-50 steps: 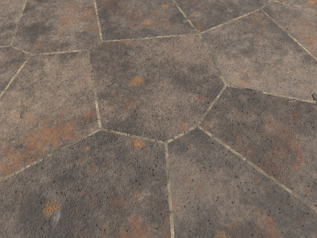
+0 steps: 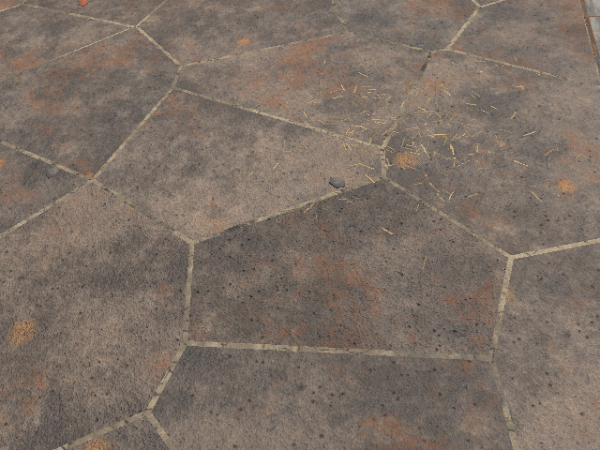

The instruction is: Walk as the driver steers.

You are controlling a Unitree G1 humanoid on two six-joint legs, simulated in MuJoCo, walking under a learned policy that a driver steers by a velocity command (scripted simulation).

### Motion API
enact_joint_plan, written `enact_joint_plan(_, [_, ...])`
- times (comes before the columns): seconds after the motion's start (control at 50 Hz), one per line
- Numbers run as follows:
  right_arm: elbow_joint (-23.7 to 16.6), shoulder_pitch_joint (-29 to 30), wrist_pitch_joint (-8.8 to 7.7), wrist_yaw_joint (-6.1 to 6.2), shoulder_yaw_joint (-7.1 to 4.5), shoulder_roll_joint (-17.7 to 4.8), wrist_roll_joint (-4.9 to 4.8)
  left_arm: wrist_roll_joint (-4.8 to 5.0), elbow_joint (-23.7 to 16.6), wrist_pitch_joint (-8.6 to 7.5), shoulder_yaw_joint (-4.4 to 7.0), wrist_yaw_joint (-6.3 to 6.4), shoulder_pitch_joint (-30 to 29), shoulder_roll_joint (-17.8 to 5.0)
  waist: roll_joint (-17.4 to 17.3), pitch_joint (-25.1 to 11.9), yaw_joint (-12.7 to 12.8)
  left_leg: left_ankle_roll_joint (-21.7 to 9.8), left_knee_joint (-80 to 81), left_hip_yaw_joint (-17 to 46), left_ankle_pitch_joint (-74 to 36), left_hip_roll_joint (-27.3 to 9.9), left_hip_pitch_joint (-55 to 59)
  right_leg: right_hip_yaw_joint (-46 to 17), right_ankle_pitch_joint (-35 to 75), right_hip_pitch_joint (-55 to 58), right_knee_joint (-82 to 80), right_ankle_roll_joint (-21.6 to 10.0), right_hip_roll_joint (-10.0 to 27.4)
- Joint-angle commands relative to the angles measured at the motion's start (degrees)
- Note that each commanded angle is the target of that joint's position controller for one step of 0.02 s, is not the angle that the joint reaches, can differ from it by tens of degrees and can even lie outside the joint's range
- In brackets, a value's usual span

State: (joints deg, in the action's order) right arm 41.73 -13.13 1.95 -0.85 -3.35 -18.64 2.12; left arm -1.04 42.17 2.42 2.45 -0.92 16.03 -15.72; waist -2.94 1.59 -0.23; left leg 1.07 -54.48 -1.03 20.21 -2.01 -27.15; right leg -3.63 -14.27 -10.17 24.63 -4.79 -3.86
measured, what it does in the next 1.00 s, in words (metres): walks ahead, turning right: left foot, then right foot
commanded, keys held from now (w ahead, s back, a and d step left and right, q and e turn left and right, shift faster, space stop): e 0.38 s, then no key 0.62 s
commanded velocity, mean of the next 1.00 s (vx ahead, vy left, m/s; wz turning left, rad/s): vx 0.04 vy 0.00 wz -0.36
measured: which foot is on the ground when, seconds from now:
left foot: up 0.00-0.34, down 0.36-1.00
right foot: down 0.00-0.38, up 0.40-0.76, down 0.78-1.00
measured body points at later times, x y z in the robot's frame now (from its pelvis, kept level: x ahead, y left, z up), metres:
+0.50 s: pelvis +0.10 +0.03 +0.00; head +0.14 +0.04 +0.44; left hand +0.27 +0.28 -0.13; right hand +0.18 -0.27 -0.09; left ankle +0.16 +0.10 -0.74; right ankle +0.00 -0.07 -0.67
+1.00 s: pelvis +0.12 +0.00 +0.00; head +0.12 -0.01 +0.45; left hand +0.32 +0.19 -0.12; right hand +0.10 -0.27 -0.14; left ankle +0.16 +0.11 -0.74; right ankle +0.08 -0.09 -0.74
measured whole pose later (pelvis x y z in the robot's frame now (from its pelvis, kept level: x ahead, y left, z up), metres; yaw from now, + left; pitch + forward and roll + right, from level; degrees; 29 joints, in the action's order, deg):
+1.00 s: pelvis +0.12 +0.00 +0.00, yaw -19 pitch -2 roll +0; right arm 49.7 -15.3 0.8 0.2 0.1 -14.6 0.8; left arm -0.5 50.0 0.4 -1.3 1.3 9.1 -13.5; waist -1.1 1.9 -2.1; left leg -0.5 -22.4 -2.4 12.2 0.1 -8.6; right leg -3.2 -13.9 -7.7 23.3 -2.3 -3.1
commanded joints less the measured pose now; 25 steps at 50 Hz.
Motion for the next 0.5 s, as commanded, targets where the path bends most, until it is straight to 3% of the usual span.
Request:
enact_joint_plan(0.02, [-3.24, 1.5, -1.3, -0.44, -1.53, -4.91, 0.22, 0.51, -2.91, -2.23, 2.42, 0.51, -0.15, -9.44, 7.72, 1.53, 0.02, 0.7, -2.33, 1.97, -4.65, -0.31, -9.8, -16.67, 3.51, 5.49, -13.8, -8.0, 11.93])
enact_joint_plan(0.08, [-3.59, 2.52, -0.95, 0.24, -1.25, -3.88, -0.32, 0.69, -1.99, -2.98, 2.95, 0.57, 3.02, -10.32, 8.07, -0.36, 0.67, 1.8, -0.38, 1.84, -3.86, 0.48, -9.39, -15.51, 20.99, 7.44, -9.59, -9.0, 12.03])
enact_joint_plan(0.2, [-5.82, 7.94, -0.6, 0.87, -0.61, -3.54, -0.98, 0.29, -1.25, -2.05, 3.49, 1.46, 7.24, -11.29, 8.97, -0.76, 3.06, 1.51, 6.58, 2.54, -2.1, 2.23, -8.54, -19.41, 32.52, 9.13, -3.53, -9.41, 12.59])
enact_joint_plan(0.28, [-6.69, 7.97, -1.06, 1.58, -0.18, -4.01, -1.81, 0.07, -1.92, -1.36, 3.9, 1.74, 5.53, -12.11, 9.67, -1.61, 2.55, -0.12, 12.65, 3.3, -0.86, 4.24, -1.56, -22.63, 39.49, 7.28, 1.12, -7.38, 11.68])
enact_joint_plan(0.34, [-5.98, 2.94, -1.78, 2.83, -0.2, -4.46, -1.8, 0.91, -3.38, -1.31, 3.95, 1.83, -0.18, -12.21, 10.13, -1.64, -1.49, -1.16, 27.46, 3.88, -6.67, 5.2, 11.97, -24.89, 32.64, 1.84, 4.5, -2.46, 7.96])
enact_joint_plan(0.36, [-5.46, -0.28, -2.45, 3.59, -0.56, -5.81, -1.23, 1.66, -4.14, -1.75, 3.55, 1.82, -1.77, -11.13, 7.86, -3.35, -3.31, -1.96, 34.18, 6.4, -13.33, 1.6, 20.82, -23.29, 28.17, -2.26, 9.22, 0.25, 5.44])
enact_joint_plan(0.38, [-5.97, -3.24, -2.79, 4.29, -1.3, -10.43, -0.59, 1.9, -4.96, -2.05, 2.28, 1.8, 1.85, -6.21, -4.77, -9.18, -2.18, -5.36, 35.82, 19.54, -22.44, -14.02, 30.96, -14.44, 7.13, -7.64, 23.34, 3.13, 0.13])
enact_joint_plan(0.4, [-6.11, -2.04, -1.81, 3.68, -1.45, -12.57, -1.92, 0.98, -4.35, -1.11, 2.81, 2.23, 7.6, -7.35, -12.76, -9.93, 0.68, -12.58, 36.31, 33.74, -35.32, -22.29, 30.55, -6.26, -25.7, -16.28, 29.94, 3.93, -8.98])
enact_joint_plan(0.42, [-5.66, -2.52, -1.36, 3.14, -1.06, -9.29, -2.52, -0.98, -2.23, -0.32, 3.38, 2.55, 8.75, -10.17, -6.4, -7.22, 1.34, -14.85, 35.03, 31.47, -34.72, -22.24, 26.91, -5.62, -24.11, -16.65, 37.88, 4.4, -4.02])
enact_joint_plan(0.44, [-6.04, -0.19, -1.38, 2.92, 0.06, -5.48, -2.56, -1.0, -1.31, 0.02, 3.58, 2.04, 6.2, -10.33, -2.41, -4.06, 1.4, -14.09, 35.16, 25.25, -32.85, -18.45, 22.82, -5.49, -20.11, -16.13, 39.93, 4.65, -3.15])
enact_joint_plan(0.46, [-6.39, 2.84, -1.27, 2.89, 0.66, -3.89, -2.02, -0.46, -1.15, 0.34, 3.5, 1.4, 4.57, -9.57, -1.65, -2.22, 2.07, -12.74, 36.2, 19.22, -30.34, -14.68, 19.96, -5.01, -16.69, -15.34, 39.94, 5.28, -2.18])
enact_joint_plan(0.5, [-5.93, 3.73, -1.75, 3.12, 0.68, -4.24, -1.16, 0.18, -1.19, 0.76, 2.98, 0.26, 3.03, -8.29, -5.86, -2.15, 1.68, -12.17, 36.46, 12.78, -35.23, -10.67, 18.67, -3.76, -12.42, -14.35, 40.56, 6.4, -2.5])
